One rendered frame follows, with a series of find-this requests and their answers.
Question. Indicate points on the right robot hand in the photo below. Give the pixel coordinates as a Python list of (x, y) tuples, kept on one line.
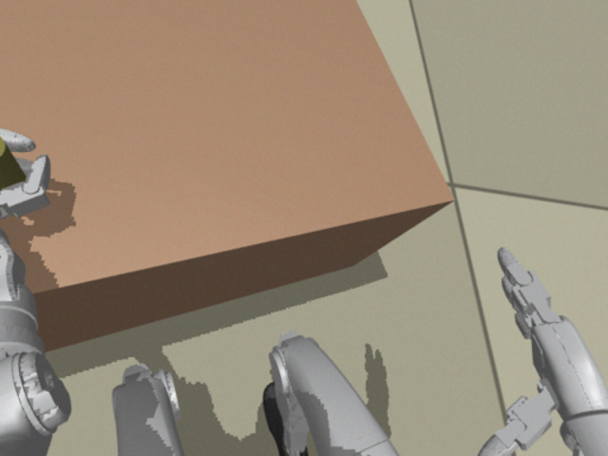
[(570, 380)]

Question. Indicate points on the left robot hand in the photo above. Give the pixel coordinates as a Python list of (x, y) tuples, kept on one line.
[(26, 196)]

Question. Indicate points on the can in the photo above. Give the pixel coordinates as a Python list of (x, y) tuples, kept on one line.
[(10, 170)]

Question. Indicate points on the right robot arm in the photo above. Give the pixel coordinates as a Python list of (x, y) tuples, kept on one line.
[(586, 433)]

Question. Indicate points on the right robot foot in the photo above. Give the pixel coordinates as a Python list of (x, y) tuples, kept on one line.
[(274, 420)]

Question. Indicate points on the left robot arm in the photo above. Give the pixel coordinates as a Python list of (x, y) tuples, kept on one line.
[(33, 401)]

